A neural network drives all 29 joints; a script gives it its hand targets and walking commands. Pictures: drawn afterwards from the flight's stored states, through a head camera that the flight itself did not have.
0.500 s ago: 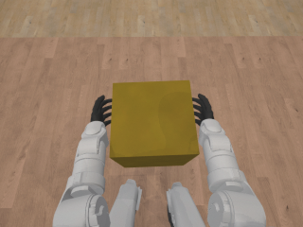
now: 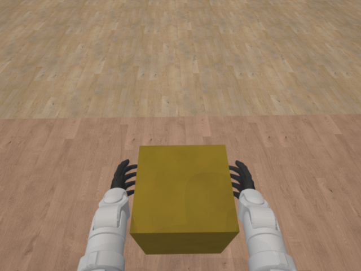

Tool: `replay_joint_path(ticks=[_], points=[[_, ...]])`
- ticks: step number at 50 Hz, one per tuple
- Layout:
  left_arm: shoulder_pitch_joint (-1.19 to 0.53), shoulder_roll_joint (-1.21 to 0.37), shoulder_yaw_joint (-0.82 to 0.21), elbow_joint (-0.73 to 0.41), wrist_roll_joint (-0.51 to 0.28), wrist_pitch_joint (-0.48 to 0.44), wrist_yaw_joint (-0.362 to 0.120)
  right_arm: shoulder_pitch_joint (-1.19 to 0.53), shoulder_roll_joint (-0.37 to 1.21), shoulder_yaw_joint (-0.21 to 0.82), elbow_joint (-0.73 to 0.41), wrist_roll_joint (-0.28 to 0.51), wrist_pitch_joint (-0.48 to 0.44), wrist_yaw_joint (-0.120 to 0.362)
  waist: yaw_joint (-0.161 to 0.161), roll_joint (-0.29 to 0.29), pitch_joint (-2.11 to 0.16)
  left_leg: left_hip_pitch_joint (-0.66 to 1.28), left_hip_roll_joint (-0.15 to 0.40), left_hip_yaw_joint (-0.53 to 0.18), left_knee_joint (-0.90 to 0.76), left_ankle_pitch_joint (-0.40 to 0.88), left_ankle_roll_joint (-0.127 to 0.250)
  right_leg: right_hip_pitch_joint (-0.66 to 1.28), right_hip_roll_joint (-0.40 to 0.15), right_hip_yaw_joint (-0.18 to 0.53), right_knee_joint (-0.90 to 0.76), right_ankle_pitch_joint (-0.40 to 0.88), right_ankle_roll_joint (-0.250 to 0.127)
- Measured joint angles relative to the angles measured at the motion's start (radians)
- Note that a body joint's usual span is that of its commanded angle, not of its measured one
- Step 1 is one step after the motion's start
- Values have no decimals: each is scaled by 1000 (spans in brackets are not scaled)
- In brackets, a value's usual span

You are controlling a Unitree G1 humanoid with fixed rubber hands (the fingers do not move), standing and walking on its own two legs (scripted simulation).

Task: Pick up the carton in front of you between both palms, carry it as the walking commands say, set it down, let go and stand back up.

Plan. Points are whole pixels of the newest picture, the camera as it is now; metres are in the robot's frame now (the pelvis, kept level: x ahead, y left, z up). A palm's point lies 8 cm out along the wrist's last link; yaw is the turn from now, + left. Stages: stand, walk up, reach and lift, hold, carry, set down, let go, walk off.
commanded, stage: reach and lift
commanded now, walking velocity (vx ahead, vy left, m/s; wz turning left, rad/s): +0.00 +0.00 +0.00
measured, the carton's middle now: (182, 203) +0.30 +0.00 -0.08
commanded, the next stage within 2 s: hold in 1.12 s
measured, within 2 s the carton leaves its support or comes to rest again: neither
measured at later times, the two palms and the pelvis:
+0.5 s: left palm (115, 187) +0.28 +0.15 +0.04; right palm (254, 190) +0.28 -0.15 +0.04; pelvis -0.02 +0.00 +0.01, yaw +0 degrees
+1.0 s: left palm (115, 181) +0.29 +0.15 +0.05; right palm (255, 184) +0.29 -0.15 +0.05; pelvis +0.00 +0.00 +0.02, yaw +0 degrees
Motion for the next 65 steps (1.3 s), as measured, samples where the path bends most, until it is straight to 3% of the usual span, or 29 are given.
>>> replay_joint_path(ticks=[6,13,30,65], points=[[43,-7,-35,-83,21,98,-5,42,2,27,-88,-17,104,12,-9,3,35,190,7,-4,-124,43,5,192,-11,2,-129,45,-1],[-8,-17,-6,-62,84,182,-30,-2,11,-8,-79,-81,192,41,-13,3,85,290,9,0,-169,66,7,291,-16,5,-172,67,-1],[-63,-32,35,-88,113,207,-48,-59,26,-46,-100,-112,215,58,-8,4,142,311,12,6,-176,79,5,310,-17,1,-175,79,0],[24,-10,-72,-260,71,329,-38,29,5,61,-276,-67,341,44,-12,3,137,428,20,8,-278,106,9,430,-26,-5,-283,109,-4]])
